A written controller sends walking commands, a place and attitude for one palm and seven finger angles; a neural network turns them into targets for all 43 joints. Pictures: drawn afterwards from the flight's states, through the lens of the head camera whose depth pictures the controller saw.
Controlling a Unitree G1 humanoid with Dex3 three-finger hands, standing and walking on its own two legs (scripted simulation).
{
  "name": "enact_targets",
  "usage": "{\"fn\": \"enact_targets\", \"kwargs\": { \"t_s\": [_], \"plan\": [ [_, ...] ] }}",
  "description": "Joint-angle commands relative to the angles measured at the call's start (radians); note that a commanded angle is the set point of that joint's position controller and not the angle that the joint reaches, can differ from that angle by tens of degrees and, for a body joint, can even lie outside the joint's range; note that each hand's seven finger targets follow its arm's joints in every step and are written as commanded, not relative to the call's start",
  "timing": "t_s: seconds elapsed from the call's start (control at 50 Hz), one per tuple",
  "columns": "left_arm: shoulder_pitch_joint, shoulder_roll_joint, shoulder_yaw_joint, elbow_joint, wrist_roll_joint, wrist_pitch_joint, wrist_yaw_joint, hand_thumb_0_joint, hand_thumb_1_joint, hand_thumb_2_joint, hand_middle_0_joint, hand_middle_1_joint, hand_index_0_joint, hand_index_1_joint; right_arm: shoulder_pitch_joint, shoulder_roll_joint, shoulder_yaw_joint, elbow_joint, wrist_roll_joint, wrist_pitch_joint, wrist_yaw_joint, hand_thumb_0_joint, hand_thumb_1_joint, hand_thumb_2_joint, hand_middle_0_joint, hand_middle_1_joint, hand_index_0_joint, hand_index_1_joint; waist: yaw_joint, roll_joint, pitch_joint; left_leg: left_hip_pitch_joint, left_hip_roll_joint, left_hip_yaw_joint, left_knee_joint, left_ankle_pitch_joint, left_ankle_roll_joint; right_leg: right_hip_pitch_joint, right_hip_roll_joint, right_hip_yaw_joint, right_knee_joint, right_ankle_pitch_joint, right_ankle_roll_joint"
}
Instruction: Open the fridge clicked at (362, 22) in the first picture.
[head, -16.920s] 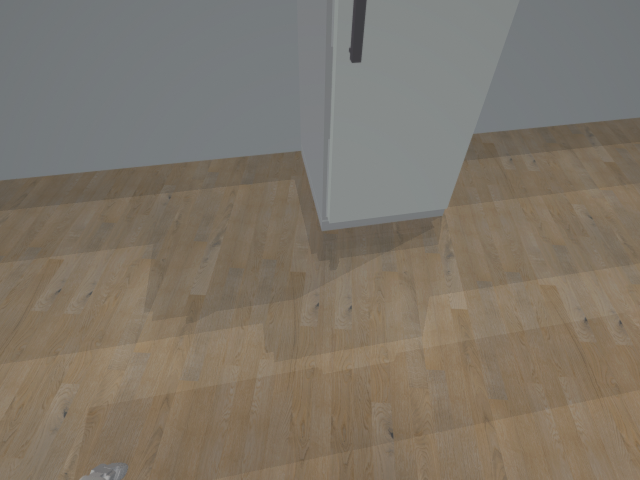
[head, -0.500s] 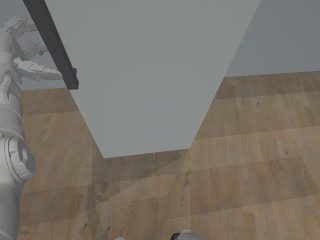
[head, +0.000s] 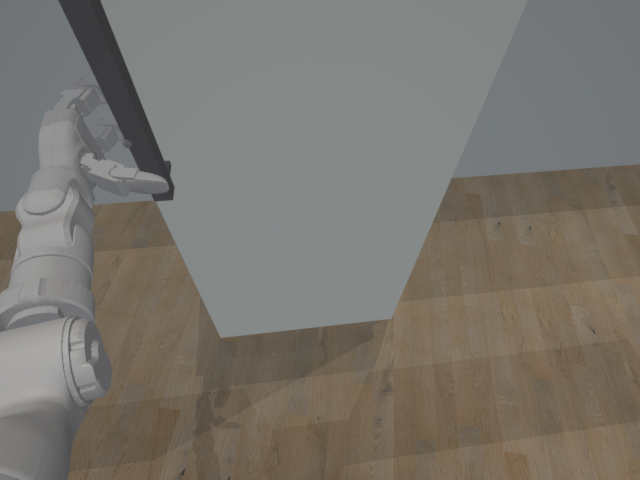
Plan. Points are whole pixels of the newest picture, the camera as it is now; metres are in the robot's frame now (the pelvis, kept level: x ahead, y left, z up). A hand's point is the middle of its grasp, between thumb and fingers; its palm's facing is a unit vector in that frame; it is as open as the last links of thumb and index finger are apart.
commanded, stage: slide the fingers in behind the handle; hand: left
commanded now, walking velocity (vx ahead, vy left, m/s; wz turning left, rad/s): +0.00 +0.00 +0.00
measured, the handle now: (100, 24) +0.53 +0.22 +0.27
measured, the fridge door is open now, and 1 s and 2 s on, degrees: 0 0 0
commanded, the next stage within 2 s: grip the handle and tug to test in 1.22 s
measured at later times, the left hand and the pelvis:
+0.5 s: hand (148, 140) +0.48 +0.20 +0.16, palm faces +0.08 -1.00 +0.00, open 14.0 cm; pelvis +0.00 -0.01 +0.00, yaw +0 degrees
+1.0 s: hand (153, 139) +0.49 +0.19 +0.16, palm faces +0.09 -1.00 -0.01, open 14.0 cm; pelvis +0.00 +0.00 +0.00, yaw +1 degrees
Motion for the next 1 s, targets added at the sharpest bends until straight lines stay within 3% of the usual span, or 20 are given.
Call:
{"fn": "enact_targets", "kwargs": {
  "t_s": [0.0,0.06,0.08,0.1,0.16,0.18,0.24,0.28,0.32,0.42,0.46,0.5,0.58,0.66,0.7,0.74,0.76,0.8,0.84,0.98],
  "plan": [
    [-0.505,0.225,-0.007,-0.233,-0.026,-0.072,-0.003,0.000,-0.500,0.300,-0.300,-1.200,-0.300,-1.200,0.090,-0.161,-0.069,-0.063,0.003,-0.027,-0.016,0.000,-0.900,-0.900,0.200,0.300,0.200,0.300,-0.013,0.065,-0.366,0.182,-0.039,-0.035,-0.073,0.380,0.024,0.199,0.046,0.009,-0.027,0.362,-0.035],
    [-0.488,0.228,0.002,-0.203,-0.029,-0.059,0.001,0.000,-0.500,0.300,-0.300,-1.200,-0.300,-1.200,0.088,-0.163,-0.069,-0.061,0.003,-0.024,-0.020,0.000,-0.900,-0.900,0.200,0.300,0.200,0.300,-0.008,0.045,-0.350,0.164,-0.042,-0.033,-0.074,0.361,0.026,0.206,0.043,0.009,-0.030,0.353,-0.036],
    [-0.496,0.200,-0.020,-0.185,-0.030,-0.051,0.002,0.000,-0.500,0.300,-0.300,-1.200,-0.300,-1.200,0.083,-0.160,-0.066,-0.061,0.004,-0.026,-0.019,0.000,-0.900,-0.900,0.200,0.300,0.200,0.300,-0.019,0.026,-0.338,0.152,-0.045,-0.031,-0.077,0.339,0.029,0.199,0.043,0.011,-0.035,0.349,-0.031],
    [-0.514,0.228,-0.002,-0.188,-0.026,-0.053,0.007,0.000,-0.500,0.300,-0.300,-1.200,-0.300,-1.200,0.086,-0.162,-0.068,-0.054,0.003,-0.024,-0.020,0.000,-0.900,-0.900,0.200,0.300,0.200,0.300,-0.016,0.033,-0.333,0.145,-0.044,-0.032,-0.077,0.340,0.028,0.201,0.040,0.012,-0.034,0.353,-0.032],
    [-0.526,0.195,-0.022,-0.212,-0.026,-0.064,0.017,0.000,-0.500,0.300,-0.300,-1.200,-0.300,-1.200,0.086,-0.159,-0.068,-0.061,0.000,-0.025,-0.019,0.000,-0.900,-0.900,0.200,0.300,0.200,0.300,-0.017,0.042,-0.358,0.168,-0.048,-0.033,-0.071,0.369,0.030,0.208,0.041,0.012,-0.028,0.371,-0.034],
    [-0.518,0.241,0.020,-0.219,-0.026,-0.071,0.022,0.000,-0.500,0.300,-0.300,-1.200,-0.300,-1.200,0.090,-0.162,-0.071,-0.057,-0.003,-0.025,-0.018,0.000,-0.900,-0.900,0.200,0.300,0.200,0.300,-0.002,0.022,-0.398,0.165,-0.049,-0.034,-0.071,0.376,0.029,0.239,0.042,0.014,-0.024,0.387,-0.032],
    [-0.516,0.224,-0.001,-0.199,-0.015,-0.073,0.024,0.000,-0.500,0.300,-0.300,-1.200,-0.300,-1.200,0.082,-0.157,-0.067,-0.060,-0.001,-0.021,-0.017,0.000,-0.900,-0.900,0.200,0.300,0.200,0.300,-0.007,0.033,-0.368,0.142,-0.052,-0.025,-0.075,0.348,0.030,0.239,0.041,0.018,-0.028,0.383,-0.032],
    [-0.512,0.270,0.035,-0.199,-0.011,-0.081,0.031,0.000,-0.500,0.300,-0.300,-1.200,-0.300,-1.200,0.086,-0.161,-0.070,-0.056,-0.002,-0.018,-0.019,0.000,-0.900,-0.900,0.200,0.300,0.200,0.300,-0.001,0.027,-0.384,0.137,-0.052,-0.024,-0.073,0.354,0.032,0.255,0.040,0.022,-0.027,0.391,-0.031],
    [-0.522,0.235,0.004,-0.193,-0.011,-0.079,0.029,0.000,-0.500,0.300,-0.300,-1.200,-0.300,-1.200,0.078,-0.157,-0.067,-0.059,0.001,-0.019,-0.019,0.000,-0.900,-0.900,0.200,0.300,0.200,0.300,-0.012,0.029,-0.358,0.130,-0.053,-0.019,-0.079,0.330,0.032,0.244,0.040,0.022,-0.034,0.380,-0.029],
    [-0.525,0.258,0.021,-0.182,-0.013,-0.085,0.029,0.000,-0.500,0.300,-0.300,-1.200,-0.300,-1.200,0.086,-0.160,-0.069,-0.052,0.001,-0.020,-0.022,0.000,-0.900,-0.900,0.200,0.300,0.200,0.300,-0.010,0.032,-0.373,0.126,-0.052,-0.018,-0.082,0.317,0.033,0.254,0.040,0.025,-0.037,0.371,-0.029],
    [-0.532,0.219,-0.008,-0.191,-0.014,-0.090,0.028,0.000,-0.500,0.300,-0.300,-1.200,-0.300,-1.200,0.090,-0.158,-0.069,-0.053,-0.001,-0.021,-0.022,0.000,-0.900,-0.900,0.200,0.300,0.200,0.300,-0.017,0.046,-0.372,0.145,-0.052,-0.023,-0.079,0.329,0.033,0.233,0.042,0.020,-0.034,0.362,-0.032],
    [-0.540,0.245,0.013,-0.157,-0.018,-0.083,0.031,0.000,-0.500,0.300,-0.300,-1.200,-0.300,-1.200,0.097,-0.164,-0.070,-0.041,0.000,-0.021,-0.023,0.000,-0.900,-0.900,0.200,0.300,0.200,0.300,-0.024,0.019,-0.354,0.122,-0.049,-0.021,-0.083,0.291,0.033,0.227,0.042,0.025,-0.045,0.340,-0.026],
    [-0.542,0.237,0.012,-0.173,-0.011,-0.091,0.040,0.000,-0.500,0.300,-0.300,-1.200,-0.300,-1.200,0.103,-0.161,-0.071,-0.043,-0.003,-0.027,-0.020,0.000,-0.900,-0.900,0.200,0.300,0.200,0.300,-0.012,0.048,-0.382,0.142,-0.050,-0.026,-0.082,0.316,0.031,0.228,0.043,0.021,-0.036,0.343,-0.032],
    [-0.524,0.207,-0.003,-0.157,-0.017,-0.091,0.051,0.000,-0.500,0.300,-0.300,-1.200,-0.300,-1.200,0.108,-0.162,-0.072,-0.039,-0.004,-0.029,-0.017,0.000,-0.900,-0.900,0.200,0.300,0.200,0.300,-0.018,0.007,-0.360,0.125,-0.048,-0.025,-0.083,0.309,0.031,0.230,0.044,0.018,-0.041,0.339,-0.030],
    [-0.548,0.208,-0.007,-0.184,-0.008,-0.095,0.053,0.000,-0.500,0.300,-0.300,-1.200,-0.300,-1.200,0.105,-0.162,-0.075,-0.038,-0.004,-0.030,-0.015,0.000,-0.900,-0.900,0.200,0.300,0.200,0.300,-0.019,0.033,-0.373,0.140,-0.048,-0.026,-0.085,0.310,0.029,0.218,0.044,0.019,-0.037,0.336,-0.031],
    [-0.553,0.152,-0.049,-0.212,-0.007,-0.095,0.055,0.000,-0.500,0.300,-0.300,-1.200,-0.300,-1.200,0.100,-0.154,-0.075,-0.040,-0.004,-0.033,-0.011,0.000,-0.900,-0.900,0.200,0.300,0.200,0.300,-0.019,0.090,-0.378,0.175,-0.046,-0.027,-0.084,0.328,0.023,0.192,0.045,0.014,-0.035,0.326,-0.035],
    [-0.547,0.139,-0.051,-0.209,-0.012,-0.096,0.059,0.000,-0.500,0.300,-0.300,-1.200,-0.300,-1.200,0.106,-0.155,-0.077,-0.039,-0.005,-0.034,-0.011,0.000,-0.900,-0.900,0.200,0.300,0.200,0.300,-0.024,0.049,-0.377,0.181,-0.044,-0.033,-0.078,0.340,0.026,0.192,0.047,0.009,-0.033,0.327,-0.035],
    [-0.561,0.156,-0.036,-0.205,-0.016,-0.092,0.066,0.000,-0.500,0.300,-0.300,-1.200,-0.300,-1.200,0.108,-0.159,-0.077,-0.030,-0.006,-0.036,-0.011,0.000,-0.900,-0.900,0.200,0.300,0.200,0.300,-0.024,0.038,-0.374,0.176,-0.043,-0.037,-0.082,0.330,0.025,0.189,0.048,0.010,-0.036,0.323,-0.033],
    [-0.555,0.134,-0.056,-0.179,-0.010,-0.082,0.067,0.000,-0.500,0.300,-0.300,-1.200,-0.300,-1.200,0.103,-0.157,-0.075,-0.029,-0.004,-0.035,-0.010,0.000,-0.900,-0.900,0.200,0.300,0.200,0.300,-0.031,0.038,-0.339,0.162,-0.043,-0.036,-0.085,0.310,0.024,0.169,0.047,0.008,-0.039,0.304,-0.034],
    [-0.609,0.091,-0.090,-0.192,-0.006,-0.089,0.086,0.000,-0.500,0.300,-0.300,-1.200,-0.300,-1.200,0.111,-0.155,-0.076,-0.012,-0.010,-0.044,-0.007,0.000,-0.900,-0.900,0.200,0.300,0.200,0.300,-0.041,0.053,-0.357,0.206,-0.037,-0.055,-0.077,0.352,0.016,0.131,0.047,0.000,-0.029,0.297,-0.034]
  ]
}}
